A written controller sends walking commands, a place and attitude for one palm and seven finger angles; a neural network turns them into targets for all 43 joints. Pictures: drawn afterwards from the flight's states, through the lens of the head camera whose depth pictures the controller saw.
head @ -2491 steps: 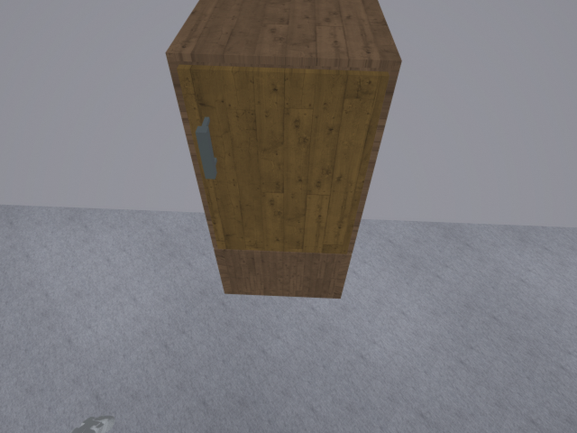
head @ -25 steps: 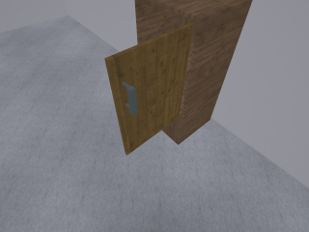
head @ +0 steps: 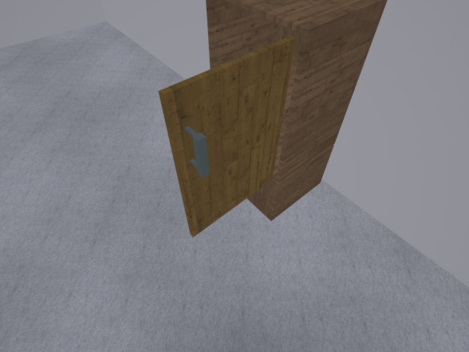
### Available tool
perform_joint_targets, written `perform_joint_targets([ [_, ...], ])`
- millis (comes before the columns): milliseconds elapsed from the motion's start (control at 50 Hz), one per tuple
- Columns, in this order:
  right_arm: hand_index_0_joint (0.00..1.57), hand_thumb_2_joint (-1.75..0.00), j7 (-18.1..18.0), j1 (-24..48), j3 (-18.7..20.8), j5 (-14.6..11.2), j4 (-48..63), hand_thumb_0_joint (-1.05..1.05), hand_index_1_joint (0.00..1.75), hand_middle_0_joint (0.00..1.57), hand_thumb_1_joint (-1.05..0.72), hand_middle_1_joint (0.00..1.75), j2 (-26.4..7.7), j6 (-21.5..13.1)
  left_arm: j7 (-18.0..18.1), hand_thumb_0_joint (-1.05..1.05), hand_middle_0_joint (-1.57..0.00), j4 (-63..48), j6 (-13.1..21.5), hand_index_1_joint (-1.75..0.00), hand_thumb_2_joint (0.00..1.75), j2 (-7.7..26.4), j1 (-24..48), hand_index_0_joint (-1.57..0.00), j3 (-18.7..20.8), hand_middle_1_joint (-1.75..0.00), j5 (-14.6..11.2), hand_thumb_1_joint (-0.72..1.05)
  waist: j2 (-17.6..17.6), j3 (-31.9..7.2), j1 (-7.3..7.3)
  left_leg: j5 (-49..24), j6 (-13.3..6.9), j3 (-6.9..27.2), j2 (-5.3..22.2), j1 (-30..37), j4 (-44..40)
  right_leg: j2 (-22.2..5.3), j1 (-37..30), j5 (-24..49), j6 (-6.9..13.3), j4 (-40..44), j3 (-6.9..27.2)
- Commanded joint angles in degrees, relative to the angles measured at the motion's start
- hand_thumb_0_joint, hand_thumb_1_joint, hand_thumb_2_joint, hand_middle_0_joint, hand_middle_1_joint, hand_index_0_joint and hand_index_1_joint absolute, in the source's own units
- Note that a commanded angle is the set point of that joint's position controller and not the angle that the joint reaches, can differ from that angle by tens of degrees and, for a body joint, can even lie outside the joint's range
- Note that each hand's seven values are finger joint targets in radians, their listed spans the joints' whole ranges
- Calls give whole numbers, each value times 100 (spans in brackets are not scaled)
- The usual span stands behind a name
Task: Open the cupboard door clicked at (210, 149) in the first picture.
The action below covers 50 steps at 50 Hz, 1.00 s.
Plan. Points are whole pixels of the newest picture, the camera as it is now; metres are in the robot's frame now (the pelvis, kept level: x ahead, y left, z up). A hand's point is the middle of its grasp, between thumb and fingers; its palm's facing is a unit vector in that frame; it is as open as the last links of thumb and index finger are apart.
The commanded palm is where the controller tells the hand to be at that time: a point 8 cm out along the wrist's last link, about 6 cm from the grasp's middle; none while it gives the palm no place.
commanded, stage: stand and wait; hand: left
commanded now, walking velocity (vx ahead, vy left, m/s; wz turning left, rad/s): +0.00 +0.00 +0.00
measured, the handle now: (196, 151) +0.57 +0.13 -0.02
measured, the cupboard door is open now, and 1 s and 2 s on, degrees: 91 91 91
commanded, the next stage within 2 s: none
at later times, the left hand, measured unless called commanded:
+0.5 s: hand out of the picture +0.05 +0.21 -0.17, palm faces +0.01 -0.96 -0.27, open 7.4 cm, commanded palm none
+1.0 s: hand out of the picture +0.07 +0.21 -0.16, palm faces +0.00 -0.96 -0.29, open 7.4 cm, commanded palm none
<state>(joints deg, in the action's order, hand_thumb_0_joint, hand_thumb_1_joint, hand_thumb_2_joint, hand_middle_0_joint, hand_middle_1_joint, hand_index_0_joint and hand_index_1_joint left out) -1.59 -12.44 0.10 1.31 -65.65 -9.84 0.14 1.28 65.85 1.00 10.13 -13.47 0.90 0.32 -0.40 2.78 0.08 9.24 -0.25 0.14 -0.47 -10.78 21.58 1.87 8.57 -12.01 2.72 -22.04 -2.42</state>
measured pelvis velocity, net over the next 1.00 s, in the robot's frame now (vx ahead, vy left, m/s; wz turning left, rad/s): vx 0.02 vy -0.01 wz -0.01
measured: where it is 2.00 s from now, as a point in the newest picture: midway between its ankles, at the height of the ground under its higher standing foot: outside the picture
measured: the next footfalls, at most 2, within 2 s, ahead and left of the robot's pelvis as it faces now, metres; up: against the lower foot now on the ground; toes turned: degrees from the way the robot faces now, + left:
none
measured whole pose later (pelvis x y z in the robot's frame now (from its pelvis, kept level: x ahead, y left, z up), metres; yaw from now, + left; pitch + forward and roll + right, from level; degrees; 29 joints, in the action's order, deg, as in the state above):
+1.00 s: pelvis +0.02 -0.01 +0.00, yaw -1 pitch -1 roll +0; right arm -1.1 -8.2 0.1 1.2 -65.7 -15.0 -0.1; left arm 0.7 65.6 1.6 14.9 -9.4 0.9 0.2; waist -0.4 2.4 0.1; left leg 9.4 0.7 0.0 0.5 -7.2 17.9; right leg 2.9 4.8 -11.6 3.5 -17.6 -2.0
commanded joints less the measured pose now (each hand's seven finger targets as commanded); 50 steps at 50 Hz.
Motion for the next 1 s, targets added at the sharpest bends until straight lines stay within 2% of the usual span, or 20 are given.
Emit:
perform_joint_targets([
  [0,20,-90,-34,-168,141,-6,170,0,30,20,-90,30,-763,-71,58,0,-20,-202,80,-30,90,823,-176,-20,135,-30,16,90,4,61,24,-264,-141,483,562,158,-346,-788,250,83,42,658,719],
  [100,20,-90,-26,-51,148,-7,184,0,30,20,-90,30,-900,-85,51,0,-20,-233,102,-30,90,978,-38,-20,156,-30,14,90,-20,-82,27,-404,-136,494,589,237,-363,-812,95,305,48,667,726],
  [180,20,-90,-20,41,159,-6,191,0,30,20,-90,30,-993,-85,43,0,-20,-245,103,-30,90,1069,70,-20,167,-30,18,90,9,-1,25,-391,-128,491,598,227,-401,-813,115,268,47,722,735],
  [460,20,-90,-7,287,165,-18,236,0,30,20,-90,30,-1294,-101,23,0,-20,-273,130,-30,90,1330,264,-20,183,-30,12,90,35,-146,-1,-563,-115,521,631,404,-455,-839,-35,539,35,789,758],
  [520,20,-90,-2,303,159,-9,216,0,30,20,-90,30,-1301,-115,19,0,-20,-272,131,-30,90,1353,318,-20,176,-30,9,90,-55,-274,9,-664,-111,518,651,453,-475,-861,-145,707,42,752,749],
  [560,20,-90,-5,326,173,-25,244,0,30,20,-90,30,-1357,-112,23,0,-20,-286,144,-30,90,1387,323,-20,187,-30,14,90,56,-243,3,-670,-109,513,647,472,-468,-844,-122,768,27,777,770],
  [760,20,-90,-13,393,182,-30,249,0,30,20,-90,30,-1417,-118,35,0,-20,-296,160,-30,90,1459,344,-20,197,-30,11,90,53,-302,9,-853,-97,469,659,569,-442,-869,-222,1213,-2,766,765],
  [840,20,-90,-10,400,176,-21,240,0,30,20,-90,30,-1400,-126,29,0,-20,-285,155,-30,90,1451,365,-20,182,-30,7,90,-39,-293,13,-858,-93,472,672,585,-483,-881,-237,1196,20,771,781],
  [980,20,-90,-13,397,185,-26,243,0,30,20,-90,30,-1437,-115,36,0,-20,-288,161,-30,90,1498,389,-20,183,-30,6,90,86,-284,29,-844,-85,444,678,611,-474,-871,-244,1279,-4,784,779],
])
